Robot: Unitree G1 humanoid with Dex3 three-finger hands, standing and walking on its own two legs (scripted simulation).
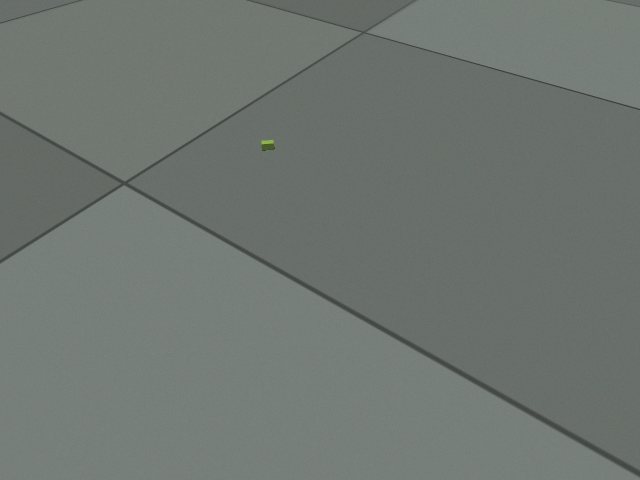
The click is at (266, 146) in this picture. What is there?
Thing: small brick
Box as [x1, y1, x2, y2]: [261, 140, 273, 149]
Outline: 261,141 262,149 273,148 272,140
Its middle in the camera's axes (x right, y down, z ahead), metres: -0.30 -0.53 +2.11
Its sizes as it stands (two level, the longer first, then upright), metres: 0.066 0.034 0.038
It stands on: the floor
